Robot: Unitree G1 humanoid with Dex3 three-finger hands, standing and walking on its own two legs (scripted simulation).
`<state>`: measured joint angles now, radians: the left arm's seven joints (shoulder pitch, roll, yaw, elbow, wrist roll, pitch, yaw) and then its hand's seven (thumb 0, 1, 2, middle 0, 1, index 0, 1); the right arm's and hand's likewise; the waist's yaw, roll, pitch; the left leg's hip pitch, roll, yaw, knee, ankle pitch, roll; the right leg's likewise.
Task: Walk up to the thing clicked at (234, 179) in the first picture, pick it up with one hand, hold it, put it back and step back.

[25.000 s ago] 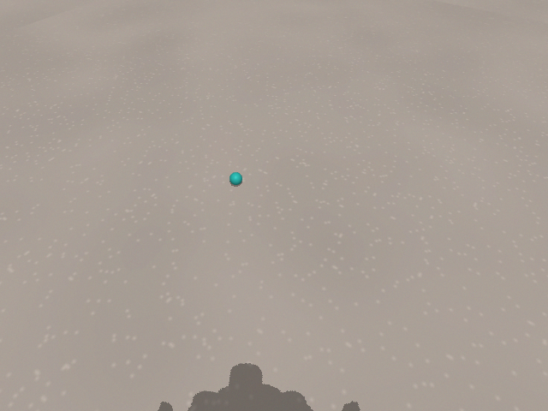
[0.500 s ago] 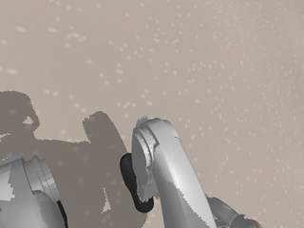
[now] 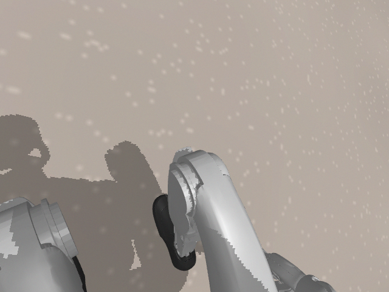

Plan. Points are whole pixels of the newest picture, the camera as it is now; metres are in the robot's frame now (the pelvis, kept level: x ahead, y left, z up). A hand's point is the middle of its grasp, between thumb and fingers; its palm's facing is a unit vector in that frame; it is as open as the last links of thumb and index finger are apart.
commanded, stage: withdraw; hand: left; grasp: from above
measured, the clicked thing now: out of the picture +0.42 +0.33 -0.26
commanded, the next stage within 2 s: home in 0.94 s
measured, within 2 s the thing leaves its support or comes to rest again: neither
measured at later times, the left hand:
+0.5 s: hand out of the picture +0.42 +0.34 -0.12, palm faces -0.34 -0.08 -0.94, open 14.0 cm
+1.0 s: hand out of the picture +0.41 +0.34 -0.13, palm faces -0.45 -0.11 -0.89, open 13.9 cm
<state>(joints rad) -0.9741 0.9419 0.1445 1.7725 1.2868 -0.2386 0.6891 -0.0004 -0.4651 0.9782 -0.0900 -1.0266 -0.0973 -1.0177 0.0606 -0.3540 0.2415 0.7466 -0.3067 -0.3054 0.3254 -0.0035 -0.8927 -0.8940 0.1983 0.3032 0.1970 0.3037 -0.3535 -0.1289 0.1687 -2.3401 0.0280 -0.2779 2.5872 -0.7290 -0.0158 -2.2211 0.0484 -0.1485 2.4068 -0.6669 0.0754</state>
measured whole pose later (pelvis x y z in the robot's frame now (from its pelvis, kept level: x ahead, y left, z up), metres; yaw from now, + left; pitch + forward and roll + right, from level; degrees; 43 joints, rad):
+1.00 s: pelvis -0.01 -0.01 +0.03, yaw +6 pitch +32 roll -8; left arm -1.00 0.79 0.07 1.54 1.32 -0.27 0.43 0.00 -0.50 1.01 -0.09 -1.01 -0.09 -1.01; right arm 0.15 -0.32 0.09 0.72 -0.17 -0.08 0.13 0.00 -0.90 -0.89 0.20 0.30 0.20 0.30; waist -0.26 -0.04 -0.03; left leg -2.33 0.01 -0.16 2.41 -0.64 -0.02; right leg -2.24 0.00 -0.07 2.32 -0.64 0.04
